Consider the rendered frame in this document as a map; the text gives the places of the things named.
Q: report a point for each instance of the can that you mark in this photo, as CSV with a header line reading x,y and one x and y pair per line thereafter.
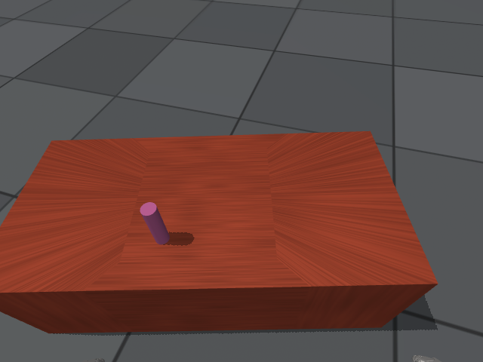
x,y
154,221

